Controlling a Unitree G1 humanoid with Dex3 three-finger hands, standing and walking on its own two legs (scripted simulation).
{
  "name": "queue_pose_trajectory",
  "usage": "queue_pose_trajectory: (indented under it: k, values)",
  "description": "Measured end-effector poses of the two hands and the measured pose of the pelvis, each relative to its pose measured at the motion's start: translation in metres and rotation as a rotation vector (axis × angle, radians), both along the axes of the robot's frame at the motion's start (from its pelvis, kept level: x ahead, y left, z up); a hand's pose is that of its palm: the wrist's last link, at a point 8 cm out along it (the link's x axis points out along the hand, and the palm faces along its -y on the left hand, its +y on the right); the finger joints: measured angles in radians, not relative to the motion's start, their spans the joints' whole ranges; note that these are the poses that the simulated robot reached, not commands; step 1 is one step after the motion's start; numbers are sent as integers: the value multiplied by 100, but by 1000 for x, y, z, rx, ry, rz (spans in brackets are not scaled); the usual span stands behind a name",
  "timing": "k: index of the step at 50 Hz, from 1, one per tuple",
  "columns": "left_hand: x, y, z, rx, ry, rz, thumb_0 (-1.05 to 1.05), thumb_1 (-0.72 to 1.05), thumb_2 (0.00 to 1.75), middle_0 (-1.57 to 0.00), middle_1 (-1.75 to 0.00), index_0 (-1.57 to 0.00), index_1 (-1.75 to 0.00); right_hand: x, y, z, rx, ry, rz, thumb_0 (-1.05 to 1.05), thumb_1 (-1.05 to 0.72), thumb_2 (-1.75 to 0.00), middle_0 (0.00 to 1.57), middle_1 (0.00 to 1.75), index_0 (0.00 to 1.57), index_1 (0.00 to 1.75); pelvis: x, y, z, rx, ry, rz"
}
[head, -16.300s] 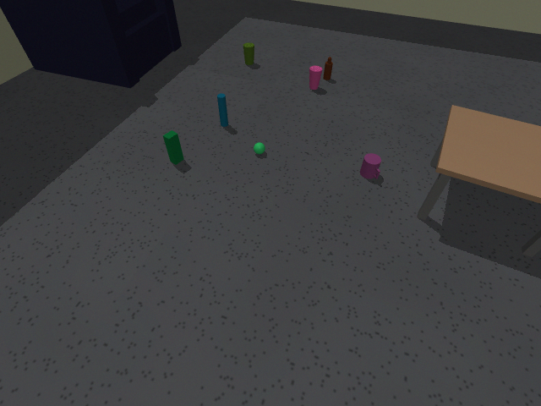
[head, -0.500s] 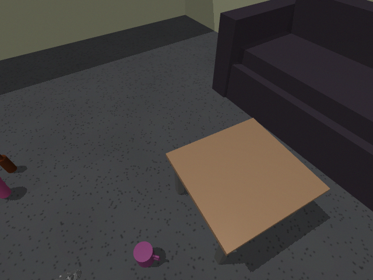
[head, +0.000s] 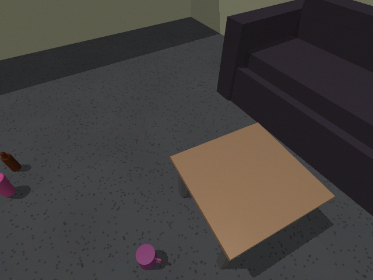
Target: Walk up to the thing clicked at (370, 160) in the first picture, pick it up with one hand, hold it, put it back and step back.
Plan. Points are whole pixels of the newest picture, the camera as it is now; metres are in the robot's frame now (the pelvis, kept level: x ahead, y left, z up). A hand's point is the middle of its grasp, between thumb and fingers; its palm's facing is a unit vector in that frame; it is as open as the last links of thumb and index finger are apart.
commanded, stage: walk up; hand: left
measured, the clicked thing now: (149, 258) +0.35 +0.17 -0.73
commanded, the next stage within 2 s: stand in 0.44 s
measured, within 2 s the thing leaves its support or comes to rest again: neither
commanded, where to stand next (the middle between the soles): +0.03 -0.01 m, yaw +2 degrees
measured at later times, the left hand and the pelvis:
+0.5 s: hand out of the picture +0.08 +0.25 -0.16, palm faces +0.00 -0.95 -0.32, open 7.4 cm; pelvis +0.01 +0.00 +0.00, yaw +1 degrees
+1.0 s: hand out of the picture +0.09 +0.25 -0.15, palm faces +0.00 -0.94 -0.35, open 7.4 cm; pelvis +0.01 -0.01 +0.00, yaw +1 degrees
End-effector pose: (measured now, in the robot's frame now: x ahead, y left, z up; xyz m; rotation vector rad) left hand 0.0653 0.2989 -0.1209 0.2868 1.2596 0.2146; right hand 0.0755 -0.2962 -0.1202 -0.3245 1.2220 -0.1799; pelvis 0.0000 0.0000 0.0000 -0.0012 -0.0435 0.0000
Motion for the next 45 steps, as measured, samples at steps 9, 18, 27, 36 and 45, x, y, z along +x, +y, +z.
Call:
queue_pose_trajectory:
  k: [9,18,27,36,45]
  values:
    - [-9,-1,0,2,18,20,1,91,90,-20,-30,-20,-30,13,6,-2,19,-9,16,0,-90,-90,20,30,21,29,4,0,1,1,3,6]
    - [0,-6,-1,-7,3,12,1,91,90,-20,-30,-20,-30,18,2,1,8,-12,9,0,-90,-90,20,30,21,29,7,-1,1,0,6,8]
    - [14,-8,0,-5,-17,-11,1,91,90,-20,-30,-20,-30,15,-2,1,-2,6,2,0,-90,-90,20,30,21,29,10,-2,1,1,11,11]
    - [21,-5,5,13,-32,-20,1,91,90,-20,-30,-20,-30,14,-1,-2,10,16,3,0,-90,-90,20,30,21,29,11,-3,2,2,11,13]
    - [21,-5,8,21,-42,-19,1,91,90,-20,-30,-20,-30,16,-1,-2,18,4,6,0,-90,-90,20,30,21,29,11,-5,2,2,6,14]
